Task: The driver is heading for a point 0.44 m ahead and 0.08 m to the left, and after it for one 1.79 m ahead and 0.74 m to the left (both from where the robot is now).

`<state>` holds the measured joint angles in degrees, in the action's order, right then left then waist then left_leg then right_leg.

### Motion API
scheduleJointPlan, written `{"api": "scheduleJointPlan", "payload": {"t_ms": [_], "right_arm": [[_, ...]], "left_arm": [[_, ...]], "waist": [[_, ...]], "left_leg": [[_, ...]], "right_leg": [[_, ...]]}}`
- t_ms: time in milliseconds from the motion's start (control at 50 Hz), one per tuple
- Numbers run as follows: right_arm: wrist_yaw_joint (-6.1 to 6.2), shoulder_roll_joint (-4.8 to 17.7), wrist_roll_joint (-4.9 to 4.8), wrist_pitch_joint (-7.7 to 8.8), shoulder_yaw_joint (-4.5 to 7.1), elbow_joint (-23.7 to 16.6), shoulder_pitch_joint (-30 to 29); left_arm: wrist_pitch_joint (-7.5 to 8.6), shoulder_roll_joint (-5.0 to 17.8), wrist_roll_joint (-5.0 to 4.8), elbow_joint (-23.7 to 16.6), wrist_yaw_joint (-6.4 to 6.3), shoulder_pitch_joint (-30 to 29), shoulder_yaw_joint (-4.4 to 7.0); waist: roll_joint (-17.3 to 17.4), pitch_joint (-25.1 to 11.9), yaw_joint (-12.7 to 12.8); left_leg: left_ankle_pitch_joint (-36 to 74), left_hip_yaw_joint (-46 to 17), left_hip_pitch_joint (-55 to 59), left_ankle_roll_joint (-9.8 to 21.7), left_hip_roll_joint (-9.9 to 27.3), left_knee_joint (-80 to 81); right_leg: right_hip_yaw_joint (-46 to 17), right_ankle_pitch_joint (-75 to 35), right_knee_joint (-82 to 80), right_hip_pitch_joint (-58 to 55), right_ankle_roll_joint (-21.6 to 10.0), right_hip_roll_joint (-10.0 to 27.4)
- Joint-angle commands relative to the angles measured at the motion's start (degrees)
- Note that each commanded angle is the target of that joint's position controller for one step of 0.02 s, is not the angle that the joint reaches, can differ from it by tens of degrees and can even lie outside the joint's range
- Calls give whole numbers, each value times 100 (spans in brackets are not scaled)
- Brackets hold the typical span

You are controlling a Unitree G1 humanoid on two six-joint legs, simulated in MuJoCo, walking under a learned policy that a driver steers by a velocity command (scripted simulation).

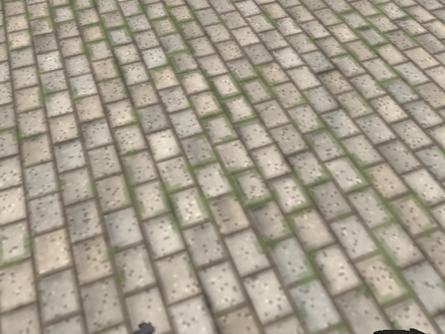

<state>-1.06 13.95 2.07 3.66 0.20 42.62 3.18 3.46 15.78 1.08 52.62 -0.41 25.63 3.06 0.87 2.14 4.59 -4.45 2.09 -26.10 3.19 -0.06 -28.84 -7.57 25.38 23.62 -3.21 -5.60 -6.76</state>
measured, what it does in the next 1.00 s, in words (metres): walks ahead, turning left: right foot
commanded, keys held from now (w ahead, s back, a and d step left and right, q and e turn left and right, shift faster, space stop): w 0.28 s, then w+q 0.72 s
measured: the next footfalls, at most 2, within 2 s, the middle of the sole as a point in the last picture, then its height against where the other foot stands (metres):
right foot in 0.50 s outside the picture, level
left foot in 1.04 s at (199, 271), level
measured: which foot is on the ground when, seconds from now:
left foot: down 0.00-0.52, up 0.54-1.00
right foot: down 0.00-0.02, up 0.04-0.48, down 0.50-1.00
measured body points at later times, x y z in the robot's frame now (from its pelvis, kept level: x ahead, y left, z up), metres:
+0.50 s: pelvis +0.26 +0.00 +0.01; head +0.30 -0.01 +0.45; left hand +0.48 +0.22 -0.08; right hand +0.20 -0.25 -0.14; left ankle +0.12 +0.10 -0.72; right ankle +0.38 -0.09 -0.72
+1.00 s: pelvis +0.50 +0.03 +0.01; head +0.54 +0.05 +0.45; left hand +0.39 +0.26 -0.14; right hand +0.77 -0.11 -0.10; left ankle +0.60 +0.16 -0.71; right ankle +0.39 -0.10 -0.72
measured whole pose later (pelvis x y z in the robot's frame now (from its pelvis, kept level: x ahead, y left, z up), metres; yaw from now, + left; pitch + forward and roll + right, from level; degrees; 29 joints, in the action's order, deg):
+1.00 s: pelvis +0.50 +0.03 +0.01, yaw +20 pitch +1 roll -1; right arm -4.1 13.0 2.4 -0.1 2.3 44.0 1.5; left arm 4.4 12.8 1.3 54.3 -1.2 23.5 2.5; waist 1.0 3.4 3.3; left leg -8.4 6.6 -31.1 6.7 1.7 -36.7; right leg 18.2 22.9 17.0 -5.9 0.8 1.3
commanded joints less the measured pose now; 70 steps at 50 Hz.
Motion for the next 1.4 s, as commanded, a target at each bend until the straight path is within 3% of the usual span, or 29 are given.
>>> {"api": "scheduleJointPlan", "payload": {"t_ms": [20,40,60,80,120,180,280,380,440,480,500,520,540,560,580,640,720,820,920,980,1020,1040,1060,1080,1100,1140,1200,1280,1400], "right_arm": [[173,1751,175,96,551,235,2482],[100,1448,-7,11,518,308,2213],[72,1042,-93,-13,432,217,1654],[45,721,-89,8,357,184,1313],[73,496,-85,72,274,319,1226],[46,586,-144,203,298,550,1529],[30,605,-178,196,309,824,1895],[67,747,-165,156,345,1069,2400],[117,861,-124,112,382,1095,2344],[126,935,-132,91,412,1078,2164],[109,821,-164,98,386,1052,2151],[100,514,-195,122,313,787,2104],[125,104,-354,74,261,687,2735],[165,689,-170,-33,395,845,2450],[105,645,-149,-49,425,813,2125],[-26,380,-40,-211,418,808,1965],[-144,248,-16,-355,411,578,1437],[-259,151,-23,-341,324,186,418],[-337,181,16,-324,257,-167,-385],[-290,297,45,-331,311,-192,-245],[-213,490,50,-277,431,50,679],[-129,707,100,-225,556,360,1629],[-34,1352,143,-220,742,429,2097],[-5,1773,-45,-282,823,272,1968],[43,1582,-109,-346,782,324,1933],[98,1040,-152,-290,639,352,1350],[98,791,-226,-116,537,300,1107],[70,991,-209,-36,582,399,1582],[104,995,-187,-45,573,512,2252]], "left_arm": [[124,252,-220,-478,39,427,16],[100,628,-59,-390,16,404,78],[71,684,13,-428,28,-25,100],[83,588,34,-501,75,-387,56],[-5,474,109,-541,148,-500,35],[-114,320,140,-518,223,-505,-17],[-120,173,111,-919,266,-1745,-126],[-71,101,61,-1189,238,-2599,-206],[-2,251,51,-1242,181,-2594,-164],[87,415,72,-1001,109,-1773,-77],[169,658,153,-747,35,-937,21],[210,1162,286,-692,-55,37,140],[105,1574,246,-697,-44,-89,262],[40,978,115,-792,-22,-496,159],[59,553,78,-849,-5,-946,44],[174,234,44,-742,-20,-1166,-26],[329,319,-31,-542,-19,-845,38],[305,301,7,-337,-20,-569,51],[236,534,10,-127,-74,-182,120],[120,716,27,-47,-121,-143,164],[-1,887,26,-40,-128,-161,207],[-39,885,19,-113,-110,-242,200],[-19,388,-25,-397,-61,-94,83],[45,381,-34,-828,33,-414,101],[94,631,17,-950,53,-1176,137],[185,465,-40,-847,57,-1045,84],[-99,385,184,-782,88,-763,82],[-229,304,166,-1055,128,-1452,58],[-177,305,116,-1450,176,-2620,-4]], "waist": [[1186,-1914,-1014],[969,-1718,-878],[388,-775,-694],[53,-341,-644],[320,-41,-414],[379,-104,-314],[303,195,-514],[295,189,-767],[341,125,-650],[263,-213,-232],[-13,-737,88],[-714,-1612,409],[-1868,-1993,35],[-811,-1286,-55],[-476,-575,-202],[-680,-95,-498],[-551,-39,-558],[-513,230,-422],[-488,385,-224],[-612,174,-368],[-632,-409,-762],[-331,-936,-1202],[592,-1557,-1196],[1208,-1931,-1022],[223,-1223,-1174],[-189,-249,-631],[-52,-296,-263],[84,-81,-432],[241,49,-873]], "left_leg": [[-1377,-3402,4271,1182,2188,693],[-1571,-4530,3969,1352,2369,1318],[-1900,-3629,3153,1272,2157,1352],[-1558,-2908,2499,1142,1862,1533],[-647,-1954,1840,853,1362,1793],[404,-1396,1754,913,1198,1973],[813,-772,1909,860,902,2271],[1544,-888,2237,798,952,1883],[1963,-1177,2533,729,1136,1450],[2543,-1146,2431,576,990,547],[2199,-918,1950,464,663,-529],[307,-604,982,355,234,-2211],[-2734,-238,-694,226,-506,-3611],[-2419,-588,-1055,282,-72,-4060],[-1874,-646,-1051,274,131,-3965],[-1298,-508,-623,89,437,-3633],[-671,-401,-1073,-35,518,-3544],[273,-129,-1296,-113,517,-2217],[142,382,-950,164,374,-1031],[-666,682,-388,480,-31,-746],[-1114,742,710,765,-471,-458],[-946,472,2036,973,-497,0],[-1677,-1628,3727,1452,1015,177],[-1408,-4603,4514,2183,2069,1172],[-952,-3787,4186,1945,1872,1334],[409,-2450,2674,1488,1379,1411],[1412,-1727,1865,1317,818,1512],[1101,-1708,1723,1245,628,1751],[1255,-1926,2483,1067,619,1598]], "right_leg": [[410,-1554,4290,2827,114,114],[149,323,4885,3580,49,26],[57,-121,5020,3828,32,387],[101,-486,4730,3783,42,604],[248,-708,4198,3479,128,881],[484,-962,3937,3456,285,970],[877,-1949,2545,3980,518,1208],[1042,-2373,1259,3523,561,958],[939,-1946,891,3153,432,849],[980,-1690,351,1978,276,643],[747,-1760,160,724,106,886],[-740,-1101,42,-626,-166,2371],[-2885,-608,-665,-1403,-741,3462],[-2693,-24,-821,-708,-663,3164],[-1794,-207,-964,26,-517,2868],[-211,-1630,-1341,1005,-202,2279],[602,-2611,-1517,915,-257,2224],[1439,-3052,-1554,809,-236,2045],[1886,-3694,-1355,230,-168,2258],[2181,-5762,-491,-237,-71,2313],[2291,-6613,1108,-212,-34,2297],[2388,-5731,2527,491,137,2180],[2351,-2459,4406,2370,401,1770],[1420,717,5913,4169,684,572],[704,145,5880,4839,617,954],[679,-667,4852,4306,565,1372],[677,-753,4259,3504,746,1437],[780,-1427,3434,3960,909,1391],[729,-2360,1978,4435,879,1145]]}}
Keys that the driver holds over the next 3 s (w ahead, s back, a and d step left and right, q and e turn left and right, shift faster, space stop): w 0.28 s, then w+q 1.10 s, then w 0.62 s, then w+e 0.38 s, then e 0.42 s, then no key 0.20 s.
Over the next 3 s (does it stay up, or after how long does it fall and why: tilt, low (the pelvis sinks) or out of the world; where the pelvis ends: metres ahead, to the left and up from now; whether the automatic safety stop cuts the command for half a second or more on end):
stays up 1.26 0.52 0.01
